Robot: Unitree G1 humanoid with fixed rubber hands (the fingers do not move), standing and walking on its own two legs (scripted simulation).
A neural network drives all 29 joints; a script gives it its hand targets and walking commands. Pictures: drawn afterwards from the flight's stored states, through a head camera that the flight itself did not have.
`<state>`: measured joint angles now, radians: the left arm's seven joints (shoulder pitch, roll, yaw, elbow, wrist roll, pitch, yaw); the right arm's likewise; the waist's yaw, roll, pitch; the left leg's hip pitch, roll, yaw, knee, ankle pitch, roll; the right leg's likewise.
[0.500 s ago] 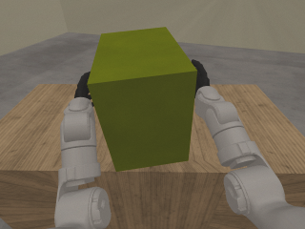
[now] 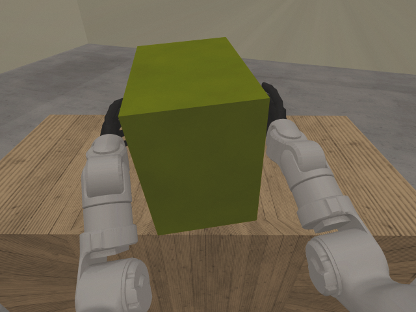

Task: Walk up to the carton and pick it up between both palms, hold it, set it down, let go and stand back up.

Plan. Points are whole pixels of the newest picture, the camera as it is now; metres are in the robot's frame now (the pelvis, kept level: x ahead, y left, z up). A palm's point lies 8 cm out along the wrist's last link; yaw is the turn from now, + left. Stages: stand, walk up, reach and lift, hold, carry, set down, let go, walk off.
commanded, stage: hold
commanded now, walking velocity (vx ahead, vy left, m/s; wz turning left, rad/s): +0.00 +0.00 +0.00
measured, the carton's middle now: (194, 129) +0.44 +0.01 +0.19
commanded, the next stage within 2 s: none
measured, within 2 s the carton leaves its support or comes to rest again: neither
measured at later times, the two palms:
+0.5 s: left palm (113, 140) +0.36 +0.16 +0.23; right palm (274, 122) +0.36 -0.14 +0.24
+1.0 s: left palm (114, 140) +0.35 +0.15 +0.23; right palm (276, 123) +0.36 -0.14 +0.24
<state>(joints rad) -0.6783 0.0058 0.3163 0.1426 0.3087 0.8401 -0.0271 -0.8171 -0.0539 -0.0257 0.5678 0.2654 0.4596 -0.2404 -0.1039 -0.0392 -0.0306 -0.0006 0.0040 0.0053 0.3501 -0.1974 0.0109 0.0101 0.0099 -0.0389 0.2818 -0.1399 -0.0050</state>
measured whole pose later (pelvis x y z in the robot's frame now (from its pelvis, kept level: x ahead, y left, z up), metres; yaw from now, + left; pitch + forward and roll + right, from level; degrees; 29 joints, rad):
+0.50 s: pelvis +0.00 +0.00 +0.00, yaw +0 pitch -9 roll -1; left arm -0.68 0.00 0.32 0.16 0.31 0.83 -0.02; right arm -0.83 -0.06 -0.03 0.59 0.26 0.46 -0.24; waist -0.10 -0.04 -0.03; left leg 0.00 0.00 0.00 0.35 -0.20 0.01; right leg 0.01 0.01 -0.04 0.28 -0.14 -0.01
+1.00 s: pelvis +0.00 +0.00 +0.00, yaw +0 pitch -9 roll -1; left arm -0.70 0.01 0.33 0.19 0.31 0.82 -0.03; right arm -0.84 -0.05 -0.03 0.61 0.25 0.46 -0.24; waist -0.10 -0.03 -0.04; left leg -0.01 0.00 0.00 0.35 -0.19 0.01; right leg 0.00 0.01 -0.04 0.29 -0.14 -0.01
